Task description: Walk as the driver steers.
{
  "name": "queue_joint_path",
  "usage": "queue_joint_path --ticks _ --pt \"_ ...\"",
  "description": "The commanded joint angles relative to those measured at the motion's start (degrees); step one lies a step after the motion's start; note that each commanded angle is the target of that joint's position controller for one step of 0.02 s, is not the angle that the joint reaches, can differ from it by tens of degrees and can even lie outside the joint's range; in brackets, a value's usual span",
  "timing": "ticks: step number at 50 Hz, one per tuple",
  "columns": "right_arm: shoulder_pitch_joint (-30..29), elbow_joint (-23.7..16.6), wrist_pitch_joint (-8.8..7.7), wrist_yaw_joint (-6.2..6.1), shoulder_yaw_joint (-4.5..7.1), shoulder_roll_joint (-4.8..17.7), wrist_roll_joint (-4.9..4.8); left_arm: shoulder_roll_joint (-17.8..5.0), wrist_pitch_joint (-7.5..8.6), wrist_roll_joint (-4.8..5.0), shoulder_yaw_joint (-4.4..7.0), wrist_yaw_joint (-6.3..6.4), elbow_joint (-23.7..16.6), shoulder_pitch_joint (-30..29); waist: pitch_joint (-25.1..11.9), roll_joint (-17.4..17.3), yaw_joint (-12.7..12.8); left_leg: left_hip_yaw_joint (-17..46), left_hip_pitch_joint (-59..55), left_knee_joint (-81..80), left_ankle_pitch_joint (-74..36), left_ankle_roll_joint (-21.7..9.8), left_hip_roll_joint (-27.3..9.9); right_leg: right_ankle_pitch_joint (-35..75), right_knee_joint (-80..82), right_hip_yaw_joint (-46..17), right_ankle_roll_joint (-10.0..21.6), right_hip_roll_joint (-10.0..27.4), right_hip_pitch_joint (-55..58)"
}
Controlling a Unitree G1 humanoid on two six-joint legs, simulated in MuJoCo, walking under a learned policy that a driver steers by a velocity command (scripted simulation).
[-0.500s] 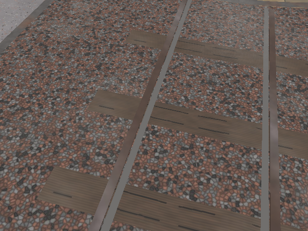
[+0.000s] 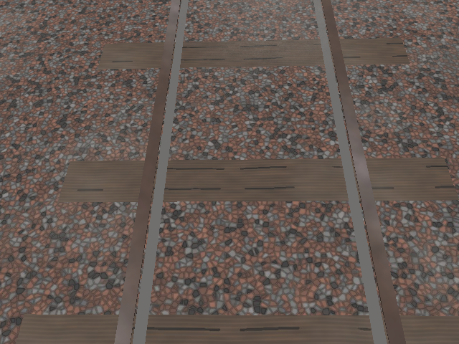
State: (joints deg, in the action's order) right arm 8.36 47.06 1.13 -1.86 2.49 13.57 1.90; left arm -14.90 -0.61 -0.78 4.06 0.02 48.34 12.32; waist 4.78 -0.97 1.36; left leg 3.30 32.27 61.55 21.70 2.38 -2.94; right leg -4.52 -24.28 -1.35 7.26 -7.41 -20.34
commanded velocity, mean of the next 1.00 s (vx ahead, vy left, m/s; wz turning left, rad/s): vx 0.03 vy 0.00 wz -0.24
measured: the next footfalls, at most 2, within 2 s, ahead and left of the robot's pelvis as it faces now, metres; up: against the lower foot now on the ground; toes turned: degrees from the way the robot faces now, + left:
left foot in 0.30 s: +0.08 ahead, +0.14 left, +0.00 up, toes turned -14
right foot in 0.66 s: +0.00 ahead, -0.06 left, +0.00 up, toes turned -8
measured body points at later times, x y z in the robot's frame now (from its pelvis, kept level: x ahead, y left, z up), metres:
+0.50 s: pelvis +0.03 +0.06 +0.01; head +0.05 +0.09 +0.46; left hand +0.18 +0.31 -0.13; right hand +0.07 -0.22 -0.09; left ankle +0.04 +0.15 -0.73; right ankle -0.02 -0.06 -0.68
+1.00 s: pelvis +0.01 +0.05 +0.01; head +0.00 +0.05 +0.46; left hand +0.11 +0.29 -0.14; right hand -0.02 -0.21 -0.14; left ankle +0.04 +0.15 -0.73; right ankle -0.04 -0.05 -0.73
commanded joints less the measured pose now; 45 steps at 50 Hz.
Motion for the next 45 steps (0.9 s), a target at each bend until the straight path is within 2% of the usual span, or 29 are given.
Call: queue_joint_path --ticks 1,4,9,12,14,15,16,17,18,19,20,21,23,25,28,30,32,33,34,35,36,38,45 --pt "5.0 -1.9 0.99 -0.31 1.34 4.9 -0.03 -8.7 -0.02 -0.15 2.25 0.26 -3.7 1.2 -9.3 5.8 -0.8 -0.6 -1.9 -3.1 -1.9 0.8 0.9 -1.6 9.4 -17.9 6.3 14.4 5.2" --pt "1.7 -3.5 1.19 -0.45 1.41 5.5 -0.4 -9.2 -0.79 -0.27 2.61 0.37 -4.1 2.2 -8.2 7.0 0.6 0.3 -0.7 -7.6 -1.6 1.0 1.6 -12.4 10.6 -22.2 5.6 14.3 6.7" --pt "0.6 -4.9 0.29 -0.84 1.02 5.5 -1.35 -9.6 -1.32 -0.81 3.07 0.1 -4.7 2.4 -8.0 7.9 1.2 0.8 -5.2 -15.7 1.3 -0.6 4.2 -9.6 8.9 -26.6 5.2 14.3 7.9" --pt "4.9 -4.3 -0.41 -1.09 0.77 5.6 -2.04 -8.8 -1.64 -0.81 2.81 -0.16 -4.9 0.9 -8.9 8.9 -0.2 -0.5 -13.1 -24.5 2.3 -2.5 5.8 -2.6 7.2 -27.3 4.0 14.0 7.0" --pt "9.5 -3.3 -1.05 -1.37 0.64 5.3 -1.79 -8.1 -1.99 0.05 2.44 0.06 -4.8 -0.2 -8.5 7.6 -2.9 -1.3 -22.5 -39.6 -4.9 -4.3 5.9 -4.8 4.7 -26.0 0.7 11.5 3.0" --pt "8.4 -3.8 -1.36 -1.72 1.24 8.5 -0.96 -5.8 -1.88 0.49 1.74 0.36 -5.0 1.3 -7.5 1.2 -1.5 6.4 -25.6 -47.3 -3.1 -6.1 -1.1 -14.0 -0.4 -22.3 -2.6 7.5 -1.3" --pt "4.7 -6.1 -1.27 -1.72 2.09 13.8 0.02 -3.4 -1.54 1.25 1.09 0.56 -6.0 2.4 -6.9 -10.9 -0.2 23.9 -26.7 -52.3 -3.5 -11.7 -15.9 -22.3 -12.3 -10.5 -5.7 -2.0 -9.2" --pt "3.0 -6.0 -1.19 -1.17 2.14 13.2 0.45 -8.0 -1.26 -0.8 2.21 0.89 -5.4 1.1 -4.5 -8.2 -0.7 24.9 -18.5 -50.1 -15.1 -16.5 -19.3 -27.2 -23.8 -7.0 -6.4 -2.2 -8.0" --pt "2.1 -6.2 -1.45 -0.83 1.18 9.8 -0.1 -8.2 -1.2 -0.93 2.42 0.69 -4.7 2.0 -4.6 -4.7 0.8 21.0 -16.6 -48.5 -21.2 -17.0 -16.7 -25.0 -29.4 -8.5 -6.6 -0.7 -5.1" --pt "-0.4 -6.1 -1.68 -0.52 0.57 7.5 -0.64 -7.5 -1.36 -0.68 2.33 0.45 -3.5 3.4 -3.7 -3.4 2.4 15.0 -16.3 -47.2 -24.4 -15.0 -12.6 -21.5 -32.2 -8.4 -7.0 -0.1 -4.1" --pt "-1.4 -6.4 -1.81 -0.41 0.4 7.1 -0.76 -7.1 -1.67 -0.73 2.21 0.33 -2.7 4.3 -4.4 -5.1 2.7 11.0 -18.3 -46.1 -27.4 -13.3 -9.4 -19.5 -34.1 -7.8 -7.5 -0.3 -4.2" --pt "-0.8 -6.3 -1.93 -0.48 0.25 6.9 -0.8 -6.7 -1.98 -0.79 2.01 0.14 -2.0 4.9 -4.9 -7.1 2.2 8.7 -20.7 -44.8 -32.9 -12.9 -8.1 -19.3 -35.2 -7.3 -8.2 -0.4 -4.9" --pt "2.3 -5.0 -2.06 -0.36 0.06 6.7 -0.84 -5.7 -2.34 -0.36 1.34 0.11 -1.8 3.1 -5.8 -6.9 0.4 6.8 -25.4 -42.8 -39.9 -13.1 -7.3 -19.8 -31.6 -6.4 -9.5 0.3 -5.1" --pt "4.9 -3.5 -2.18 -0.39 0.04 7.0 -0.97 -4.3 -2.54 0.15 0.4 0.36 -1.8 0.5 -6.5 -7.1 -1.3 6.8 -29.5 -41.5 -41.8 -13.2 -7.6 -20.4 -23.9 -5.1 -10.4 1.9 -3.7" --pt "6.6 -1.8 -1.68 -0.11 0.34 8.4 -0.63 -3.7 -2.78 0.91 -0.55 0.99 -0.9 -1.1 -7.0 -9.5 -2.9 7.4 -30.1 -40.1 -42.2 -13.0 -7.3 -22.0 -12.2 -0.8 -9.9 3.3 3.0" --pt "7.0 -0.6 -1.25 0.05 0.58 9.0 -0.64 -3.9 -2.56 1.41 -0.77 1.53 0.3 -0.2 -6.7 -9.6 -2.4 8.3 -30.2 -38.8 -44.0 -12.5 -7.2 -17.3 -3.1 0.4 -8.9 3.6 6.6" --pt "6.3 0.2 -1.22 0.07 0.62 8.7 -1.08 -4.3 -1.71 0.85 -1.03 2.09 2.3 2.2 -7.0 -6.9 -0.7 8.3 -26.3 -37.7 -40.7 -9.2 -6.6 -2.3 9.9 -1.8 -7.4 6.2 15.8" --pt "6.7 0.0 -1.69 0.32 0.25 7.5 -1.27 -6.4 -1.05 -0.01 -0.81 2.42 2.6 2.1 -8.9 -3.9 -1.5 7.9 -22.0 -37.8 -33.8 -7.1 -5.7 2.4 9.1 -6.3 -6.5 10.4 21.9" --pt "7.9 -0.2 -2.06 0.68 0.06 6.3 -1.71 -9.4 -0.71 -0.3 -0.41 2.4 2.9 0.2 -8.0 2.6 -4.0 4.6 -19.1 -39.1 -24.1 -5.7 -1.9 12.8 4.1 -10.0 -4.3 14.7 21.9" --pt "7.1 1.4 -1.71 0.49 -0.31 5.3 -1.72 -6.4 -0.46 0.33 -1.26 1.83 3.5 -1.7 -7.0 4.7 -3.1 2.8 -22.5 -42.2 -15.7 -5.2 -0.1 11.3 3.6 -9.5 -2.8 15.3 17.0" --pt "5.5 2.2 -1.35 0.28 -0.12 6.0 -1.34 -4.7 -0.15 0.32 -1.79 1.56 3.7 -2.4 -4.6 5.0 -2.2 2.8 -23.4 -42.3 -15.2 -4.9 0.2 6.2 4.6 -9.2 -3.4 14.0 14.6" --pt "4.5 3.4 -0.99 0.43 0.29 7.0 -1.17 -4.8 0.17 0.13 -2.08 1.89 5.6 -1.1 -3.3 5.3 -1.5 3.0 -25.1 -41.5 -18.9 -5.2 -0.6 2.8 6.2 -8.3 -4.3 12.5 12.7" --pt "5.9 8.8 -0.65 0.45 -0.3 5.3 -1.2 -4.5 0.57 0.32 -2.75 2.28 9.7 -0.5 -1.3 2.7 -2.0 3.0 -25.1 -43.1 -16.0 -4.4 -0.8 -3.6 8.3 -8.5 -4.1 12.1 10.5"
